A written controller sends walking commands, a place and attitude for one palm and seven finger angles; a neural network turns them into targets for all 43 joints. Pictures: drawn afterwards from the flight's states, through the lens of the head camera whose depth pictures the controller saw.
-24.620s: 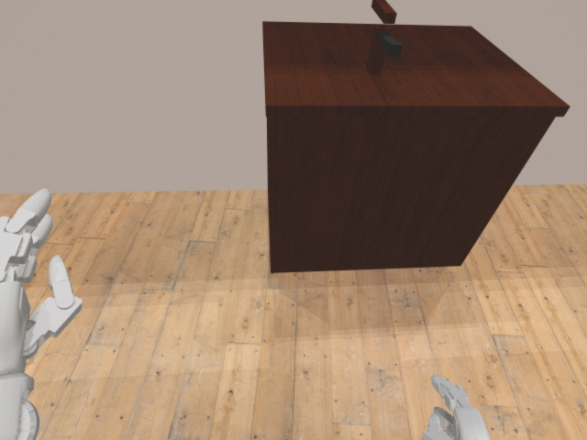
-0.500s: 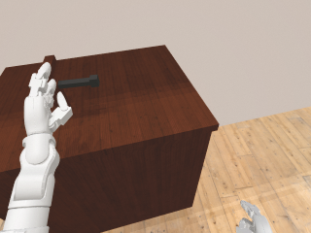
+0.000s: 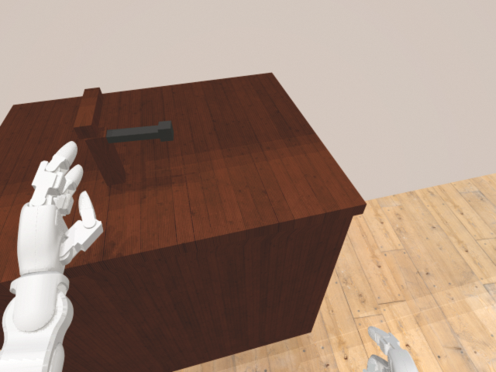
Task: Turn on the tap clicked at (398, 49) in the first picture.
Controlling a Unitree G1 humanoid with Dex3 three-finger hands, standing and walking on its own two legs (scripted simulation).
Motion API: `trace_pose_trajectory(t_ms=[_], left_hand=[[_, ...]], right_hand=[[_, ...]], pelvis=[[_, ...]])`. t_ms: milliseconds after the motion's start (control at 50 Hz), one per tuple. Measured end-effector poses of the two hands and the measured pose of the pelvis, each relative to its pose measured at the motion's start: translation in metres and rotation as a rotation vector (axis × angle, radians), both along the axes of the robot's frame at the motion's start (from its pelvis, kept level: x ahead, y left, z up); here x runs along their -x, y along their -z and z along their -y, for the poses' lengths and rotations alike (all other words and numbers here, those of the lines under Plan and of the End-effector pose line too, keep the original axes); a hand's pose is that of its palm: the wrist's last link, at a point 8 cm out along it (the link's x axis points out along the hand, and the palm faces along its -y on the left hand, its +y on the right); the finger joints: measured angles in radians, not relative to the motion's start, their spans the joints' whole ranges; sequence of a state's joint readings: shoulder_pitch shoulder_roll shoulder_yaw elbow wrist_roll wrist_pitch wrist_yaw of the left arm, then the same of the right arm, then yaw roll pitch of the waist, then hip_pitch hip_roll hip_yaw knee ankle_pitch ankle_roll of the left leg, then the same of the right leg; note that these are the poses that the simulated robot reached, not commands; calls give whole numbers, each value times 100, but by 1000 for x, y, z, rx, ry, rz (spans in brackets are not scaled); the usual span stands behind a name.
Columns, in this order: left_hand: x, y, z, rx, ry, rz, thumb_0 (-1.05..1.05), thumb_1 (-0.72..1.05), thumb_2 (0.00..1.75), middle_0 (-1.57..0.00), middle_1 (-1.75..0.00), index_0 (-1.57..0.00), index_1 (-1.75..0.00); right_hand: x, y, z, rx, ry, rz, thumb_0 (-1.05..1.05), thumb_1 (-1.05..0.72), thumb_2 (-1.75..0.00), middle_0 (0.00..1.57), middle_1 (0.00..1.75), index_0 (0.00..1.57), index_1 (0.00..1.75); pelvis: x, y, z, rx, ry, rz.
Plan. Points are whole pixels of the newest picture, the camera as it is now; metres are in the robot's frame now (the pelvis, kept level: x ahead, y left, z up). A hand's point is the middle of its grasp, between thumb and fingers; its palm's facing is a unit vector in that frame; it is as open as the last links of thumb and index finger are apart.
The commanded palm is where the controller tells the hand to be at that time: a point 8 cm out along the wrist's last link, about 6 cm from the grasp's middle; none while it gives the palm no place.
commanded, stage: draw the hand back beside the body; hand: left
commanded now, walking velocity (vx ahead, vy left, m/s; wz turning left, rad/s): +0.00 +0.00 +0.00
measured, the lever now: (166, 131) +0.49 +0.22 +0.15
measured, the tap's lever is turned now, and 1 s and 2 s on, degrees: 84 84 84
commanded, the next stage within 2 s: step back with the hand held close in 0.52 s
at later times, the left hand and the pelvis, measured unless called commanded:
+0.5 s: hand (89, 258) +0.20 +0.23 +0.15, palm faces +0.43 -0.84 -0.32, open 7.4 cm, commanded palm +0.16 +0.27 +0.16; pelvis +0.00 -0.01 +0.00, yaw +1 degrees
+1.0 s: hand (96, 286) +0.18 +0.22 +0.13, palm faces +0.31 -0.83 -0.46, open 7.4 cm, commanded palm +0.13 +0.27 +0.17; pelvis -0.03 -0.02 -0.01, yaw +0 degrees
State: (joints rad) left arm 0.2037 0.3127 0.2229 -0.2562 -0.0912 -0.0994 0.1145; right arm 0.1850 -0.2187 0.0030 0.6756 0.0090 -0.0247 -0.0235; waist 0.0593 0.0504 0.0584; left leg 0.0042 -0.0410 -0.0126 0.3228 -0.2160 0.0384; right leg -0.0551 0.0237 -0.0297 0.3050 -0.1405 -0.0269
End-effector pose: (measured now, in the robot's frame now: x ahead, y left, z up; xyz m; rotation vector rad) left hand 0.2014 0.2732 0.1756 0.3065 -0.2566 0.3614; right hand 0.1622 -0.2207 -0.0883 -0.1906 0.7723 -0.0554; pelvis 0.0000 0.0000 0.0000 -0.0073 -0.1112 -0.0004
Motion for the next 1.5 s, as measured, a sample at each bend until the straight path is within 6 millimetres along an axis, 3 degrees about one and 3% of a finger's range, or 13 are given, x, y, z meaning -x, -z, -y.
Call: trace_pose_trajectory(t_ms=[120, 360, 700, 780, 980, 1160, 1340, 1500], left_hand=[[10, 13, 1, -5, 3, -53, 2, 89, 90, -20, -29, -20, -29], [41, 11, -5, -56, -79, -96, 2, 89, 90, -20, -30, -21, -30], [38, 5, 17, -83, -59, -81, 2, 89, 90, -20, -30, -21, -30], [38, -1, 15, -144, -56, -75, 2, 89, 90, -20, -30, -21, -30], [59, 23, 19, -156, -1, -213, 2, 89, 90, -21, -30, -21, -30], [88, 11, 0, -190, -38, -120, 2, 89, 90, -21, -30, -21, -30], [117, 20, -13, -188, -64, -102, 2, 89, 90, -21, -30, -21, -30], [144, 19, -16, -214, -109, -38, 2, 89, 90, -21, -30, -21, -30]], right_hand=[[-11, -7, 0, 9, 0, 36, 1, -90, -90, 20, 30, 20, 30], [-27, -12, 0, -5, -25, 93, 1, -90, -90, 20, 30, 20, 30], [-14, -5, 21, -13, 3, 89, 1, -90, -90, 20, 30, 20, 30], [-7, -3, 30, -1, 22, 63, 1, -90, -90, 20, 30, 20, 30], [27, 6, 42, 38, 107, -2, 1, -90, -90, 20, 30, 20, 30], [56, 6, 26, 48, 103, -1, 1, -90, -90, 20, 30, 20, 30], [82, 8, 8, 52, 74, 7, 1, -90, -90, 20, 30, 20, 30], [93, 16, 6, 68, 26, 6, 1, -90, -90, 20, 30, 21, 30]], pelvis=[[-4, 0, -1, 1, -1, -8], [-7, 1, 6, 2, -9, -8], [0, 2, 25, -1, -9, -16], [7, 3, 26, 4, -9, -58], [26, 8, 16, -8, -2, -105], [57, 13, 5, -6, -3, -103], [83, 19, -4, 7, -16, -94], [100, 29, 0, -3, -65, -72]])
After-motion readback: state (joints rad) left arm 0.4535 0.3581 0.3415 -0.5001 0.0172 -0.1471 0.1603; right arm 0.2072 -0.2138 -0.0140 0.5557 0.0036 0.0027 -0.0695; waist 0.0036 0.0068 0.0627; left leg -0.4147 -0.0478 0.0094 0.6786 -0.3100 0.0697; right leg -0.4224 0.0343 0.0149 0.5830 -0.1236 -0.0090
